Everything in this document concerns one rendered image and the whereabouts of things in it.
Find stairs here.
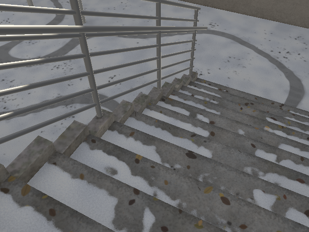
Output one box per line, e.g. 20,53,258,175
0,77,309,232

